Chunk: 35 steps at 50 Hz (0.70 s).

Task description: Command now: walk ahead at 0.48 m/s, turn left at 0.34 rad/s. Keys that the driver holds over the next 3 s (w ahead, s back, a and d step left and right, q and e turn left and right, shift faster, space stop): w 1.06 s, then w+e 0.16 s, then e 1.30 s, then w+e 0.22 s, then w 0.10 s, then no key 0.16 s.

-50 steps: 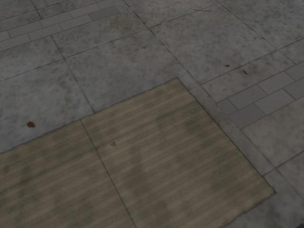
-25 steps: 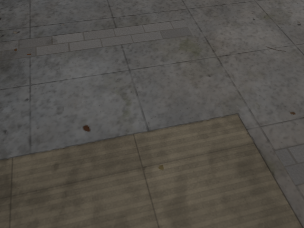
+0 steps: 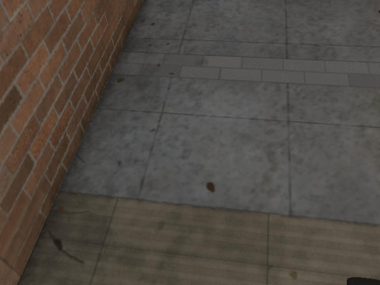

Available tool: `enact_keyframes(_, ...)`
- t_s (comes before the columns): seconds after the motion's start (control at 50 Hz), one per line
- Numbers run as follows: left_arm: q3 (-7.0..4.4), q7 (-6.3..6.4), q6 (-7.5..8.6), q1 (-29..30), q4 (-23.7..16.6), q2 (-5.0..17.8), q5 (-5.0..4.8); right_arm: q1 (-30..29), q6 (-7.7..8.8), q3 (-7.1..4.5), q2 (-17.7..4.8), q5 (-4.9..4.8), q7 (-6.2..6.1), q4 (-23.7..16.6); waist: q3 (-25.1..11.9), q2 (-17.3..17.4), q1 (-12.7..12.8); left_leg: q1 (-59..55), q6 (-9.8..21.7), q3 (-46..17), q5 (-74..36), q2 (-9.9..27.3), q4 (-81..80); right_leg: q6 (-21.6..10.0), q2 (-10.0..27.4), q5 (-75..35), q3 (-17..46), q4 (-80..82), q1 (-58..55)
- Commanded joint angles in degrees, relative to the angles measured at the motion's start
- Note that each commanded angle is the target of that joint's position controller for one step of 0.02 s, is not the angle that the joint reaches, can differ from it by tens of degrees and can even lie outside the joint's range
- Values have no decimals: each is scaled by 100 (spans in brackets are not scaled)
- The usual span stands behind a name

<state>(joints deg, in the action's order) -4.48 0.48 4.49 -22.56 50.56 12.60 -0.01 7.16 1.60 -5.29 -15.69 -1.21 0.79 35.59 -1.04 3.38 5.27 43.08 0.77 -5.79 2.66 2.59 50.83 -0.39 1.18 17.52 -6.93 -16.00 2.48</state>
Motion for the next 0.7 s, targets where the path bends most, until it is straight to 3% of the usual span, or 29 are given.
enact_keyframes(0.02,-169,-6,77,149,-238,977,-110,-1006,167,96,30,-20,174,-657,455,-854,-11,-67,19,491,-246,-40,-933,-831,1258,-1900,613,494,24)
enact_keyframes(0.06,-185,-33,38,-22,-137,1078,-178,-1253,197,110,24,-37,238,-736,559,-894,31,-325,152,721,105,-111,-1369,-836,1381,-2195,625,399,-190)
enact_keyframes(0.1,-223,-28,-11,-49,-58,1251,-218,-1185,228,46,-124,-22,253,-775,489,-1105,-178,-897,411,938,589,-332,-1750,-779,1477,-3677,540,6,-415)
enact_keyframes(0.12,-235,-2,-36,-49,-2,1340,-243,-793,238,-28,-252,0,240,-692,227,-1233,-483,-1597,571,1067,629,-521,-1960,-705,1446,-4835,410,-503,-494)
enact_keyframes(0.14,-209,31,-49,-26,26,1319,-240,109,242,-160,-481,0,215,-407,-250,-1180,-993,-2850,785,1191,222,-703,-2291,-597,1297,-5579,181,-1437,-300)
enact_keyframes(0.16,-169,71,-10,88,-66,1229,-179,1116,224,-299,-804,34,131,-130,-851,-1028,-1439,-4663,1008,609,-197,-282,-1933,-398,1120,-4759,65,-2778,902)
enact_keyframes(0.18,119,0,91,-424,-371,478,-23,1707,248,-401,-1543,128,75,2,-1959,580,-1183,-7092,2008,-2408,405,1586,-2083,-35,243,-543,203,-5345,3314)
enact_keyframes(0.2,74,-76,283,-267,-265,772,-123,2063,234,-268,-1161,97,43,91,-2747,780,-1337,-7217,2220,-3942,670,2035,-2999,-99,-108,1584,1281,-6160,3856)
enact_keyframes(0.22,-64,-87,320,348,-492,1109,-320,1623,240,-166,-889,104,52,143,-1804,599,-1287,-6608,1868,-2842,280,1727,-3050,-145,214,1194,1266,-6366,4368)
enact_keyframes(0.24,-16,-48,325,714,-598,1014,-277,1145,257,-104,-703,44,55,122,-1119,284,-1092,-5630,1651,-1998,-276,1467,-3097,-174,472,697,1129,-6020,4339)
enact_keyframes(0.26,-29,-1,302,850,-615,949,-148,800,275,-34,-508,41,74,139,-720,-18,-881,-4824,1509,-1466,-741,1222,-3238,-128,628,360,1052,-5671,4109)
enact_keyframes(0.28,-56,9,235,741,-595,918,-93,608,310,8,-373,93,88,137,-520,56,-642,-4221,1439,-1125,-988,1046,-3434,-106,756,129,1088,-5424,3742)
enact_keyframes(0.32,-23,-12,98,525,-576,684,-95,511,382,-2,-362,96,91,222,-408,123,-409,-3665,1490,-902,-929,970,-3813,-51,805,-91,1056,-5152,3412)
enact_keyframes(0.36,15,-12,6,751,-676,573,-54,535,445,-30,-479,57,66,350,-130,60,-343,-3320,1513,-620,-1043,963,-4085,53,827,-381,996,-4706,3546)
enact_keyframes(0.42,80,-47,13,1407,-887,503,14,669,426,-37,-560,50,-15,508,146,0,-486,-3137,1343,-122,-1028,734,-4183,141,748,-1481,900,-3474,3594)
enact_keyframes(0.46,129,-108,45,1840,-990,448,-18,814,407,-45,-653,31,-41,598,251,25,-648,-3026,1196,122,-723,600,-4203,119,565,-2168,773,-2584,3255)
enact_keyframes(0.56,110,-246,65,2521,-1285,681,-89,1213,353,-109,-916,-51,-60,866,431,22,-853,-3828,1064,-142,-159,1062,-3920,-75,370,-2039,847,-1651,3243)
enact_keyframes(0.6,72,-282,89,2424,-1317,806,-74,1219,298,-137,-982,-44,-93,939,382,92,-747,-4160,941,-203,-546,1188,-3631,-235,291,-1576,801,-1471,3030)
enact_keyframes(0.62,28,-279,102,2150,-1260,891,-59,1145,266,-143,-1015,-40,-107,950,225,135,-574,-4249,850,-128,-1242,1120,-3273,-331,153,-1389,656,-1356,2603)
enact_keyframes(0.64,-71,-251,101,1512,-1070,1046,-31,1106,230,-115,-955,-25,-118,954,-163,78,-259,-4215,726,76,-2124,860,-2486,-468,-60,-1345,440,-1244,1738)
enact_keyframes(0.66,-194,-202,101,534,-838,1361,-1,1148,212,-16,-719,51,-136,900,-880,-187,103,-3557,525,356,-1831,529,-1113,-717,304,-1676,795,-1481,232)
enact_keyframes(0.68,-316,-181,92,-62,-778,1943,108,1851,295,147,-206,57,-116,771,-1775,-1496,-37,-1298,40,673,386,-324,1274,-1612,1772,-900,3259,-1227,-2057)
enact_keyframes(0.7,-221,-223,75,-266,-732,1590,-5,1803,403,157,-317,40,-85,842,-2233,-2023,78,-361,7,-46,2976,-606,2178,-1907,2109,-28,5033,-225,-2460)
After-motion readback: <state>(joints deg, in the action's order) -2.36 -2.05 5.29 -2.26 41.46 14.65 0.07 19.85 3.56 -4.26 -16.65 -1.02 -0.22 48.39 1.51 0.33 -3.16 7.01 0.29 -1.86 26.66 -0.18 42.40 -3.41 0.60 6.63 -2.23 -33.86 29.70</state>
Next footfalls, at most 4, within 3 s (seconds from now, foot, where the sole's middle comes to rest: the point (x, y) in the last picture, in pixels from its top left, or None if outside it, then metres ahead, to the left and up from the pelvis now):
0.16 left None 0.26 0.15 -0.78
0.66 right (250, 261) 0.57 -0.08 -0.78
1.22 left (188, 188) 0.85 0.17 -0.78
1.70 right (253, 177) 0.92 -0.09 -0.78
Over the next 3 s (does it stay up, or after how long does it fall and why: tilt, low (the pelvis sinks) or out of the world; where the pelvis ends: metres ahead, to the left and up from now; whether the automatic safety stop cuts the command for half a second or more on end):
stays up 0.92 -0.07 0.00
